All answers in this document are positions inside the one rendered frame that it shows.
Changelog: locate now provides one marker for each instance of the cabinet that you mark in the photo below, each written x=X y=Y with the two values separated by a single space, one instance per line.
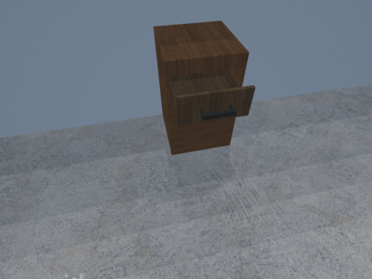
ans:
x=193 y=48

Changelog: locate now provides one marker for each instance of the drawer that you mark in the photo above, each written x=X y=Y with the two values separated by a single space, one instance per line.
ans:
x=211 y=91

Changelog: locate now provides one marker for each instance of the handle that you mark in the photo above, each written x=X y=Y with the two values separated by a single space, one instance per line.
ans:
x=218 y=114

